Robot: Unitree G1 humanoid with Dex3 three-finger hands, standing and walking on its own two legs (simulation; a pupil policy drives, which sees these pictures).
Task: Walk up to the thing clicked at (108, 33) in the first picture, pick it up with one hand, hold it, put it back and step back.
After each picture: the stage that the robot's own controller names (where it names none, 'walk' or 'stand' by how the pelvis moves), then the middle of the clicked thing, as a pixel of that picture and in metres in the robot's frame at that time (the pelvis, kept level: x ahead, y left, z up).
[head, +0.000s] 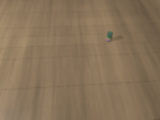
stand; (109, 36) +1.48 -0.25 -0.72
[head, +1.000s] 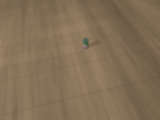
walk; (85, 43) +1.37 +0.13 -0.70
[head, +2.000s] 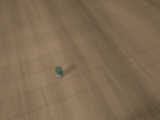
walk; (59, 72) +0.86 +0.32 -0.71
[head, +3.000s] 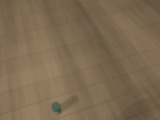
walk; (56, 108) +0.48 +0.23 -0.69
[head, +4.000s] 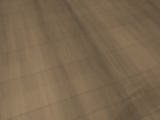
stand; out of the picture +0.26 +0.21 -0.71
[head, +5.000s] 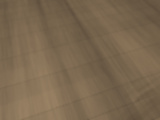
stand; out of the picture +0.26 +0.21 -0.72
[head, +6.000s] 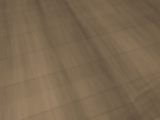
stand; out of the picture +0.25 +0.22 -0.72
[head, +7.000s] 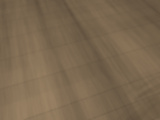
stand; out of the picture +0.24 +0.22 -0.72
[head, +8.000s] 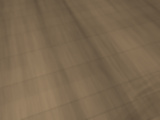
stand; out of the picture +0.24 +0.22 -0.72
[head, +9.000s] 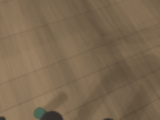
go down; (40, 113) +0.27 +0.24 -0.58
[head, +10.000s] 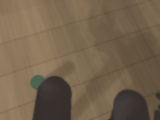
go down; (40, 84) +0.32 +0.27 -0.34
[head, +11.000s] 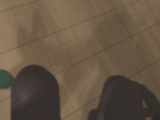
close in; (4, 80) +0.29 +0.30 -0.24
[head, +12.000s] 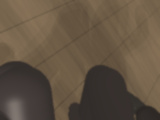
close; out of the picture +0.27 +0.30 -0.20
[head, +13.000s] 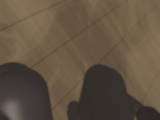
close; out of the picture +0.30 +0.29 -0.20
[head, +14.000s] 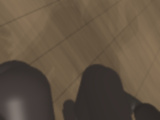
lift; out of the picture +0.29 +0.29 -0.21
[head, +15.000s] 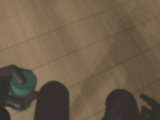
lift; (22, 91) +0.26 +0.23 -0.04
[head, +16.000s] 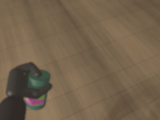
hold; (37, 89) +0.31 +0.18 +0.03
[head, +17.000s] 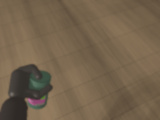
hold; (39, 89) +0.31 +0.18 +0.00
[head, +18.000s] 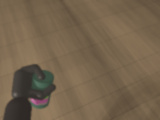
hold; (41, 89) +0.31 +0.17 +0.01
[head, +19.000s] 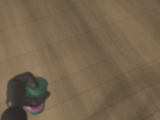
crouch; (36, 96) +0.30 +0.18 -0.04
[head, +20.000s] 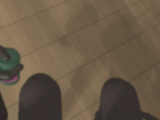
lower; (9, 67) +0.35 +0.27 -0.11
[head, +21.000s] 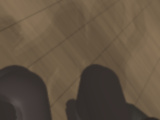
lower; out of the picture +0.34 +0.28 -0.20
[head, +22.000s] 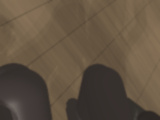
lower; out of the picture +0.32 +0.30 -0.21
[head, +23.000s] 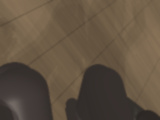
lower; out of the picture +0.30 +0.29 -0.21
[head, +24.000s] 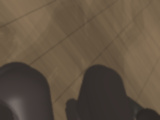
lower; out of the picture +0.29 +0.29 -0.21
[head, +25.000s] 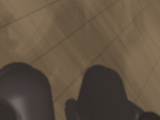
open; out of the picture +0.30 +0.27 -0.22
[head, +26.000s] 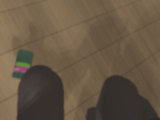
stand; (23, 65) +0.37 +0.25 -0.28
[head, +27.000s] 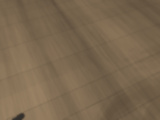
stand; out of the picture +0.32 +0.17 -0.66
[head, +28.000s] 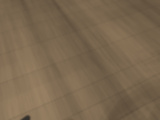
stand; out of the picture +0.34 +0.18 -0.69
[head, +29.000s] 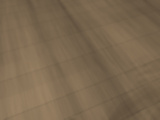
stand; out of the picture +0.34 +0.17 -0.70
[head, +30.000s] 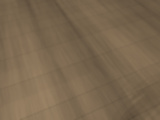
stand; out of the picture +0.35 +0.15 -0.75
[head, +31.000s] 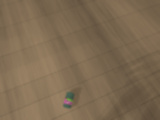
walk; (68, 100) +0.47 +0.14 -0.73
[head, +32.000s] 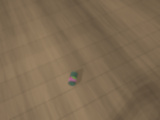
walk; (73, 78) +0.74 +0.19 -0.73
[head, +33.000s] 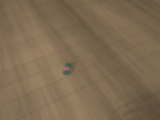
stand; (67, 68) +0.99 +0.20 -0.73
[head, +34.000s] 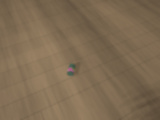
stand; (71, 69) +0.97 +0.17 -0.75
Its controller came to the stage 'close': yes
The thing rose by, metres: 0.71
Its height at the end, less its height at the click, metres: -0.02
